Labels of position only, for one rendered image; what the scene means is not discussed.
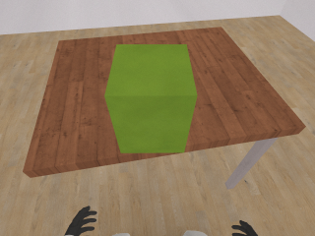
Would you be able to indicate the right robot hand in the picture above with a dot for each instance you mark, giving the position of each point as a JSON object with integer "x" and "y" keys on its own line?
{"x": 244, "y": 227}

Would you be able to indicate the table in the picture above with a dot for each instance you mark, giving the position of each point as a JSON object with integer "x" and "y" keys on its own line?
{"x": 235, "y": 104}

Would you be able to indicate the carton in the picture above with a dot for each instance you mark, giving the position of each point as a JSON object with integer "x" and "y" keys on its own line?
{"x": 151, "y": 97}

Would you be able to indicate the left robot hand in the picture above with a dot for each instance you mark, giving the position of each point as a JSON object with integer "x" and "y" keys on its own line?
{"x": 75, "y": 228}

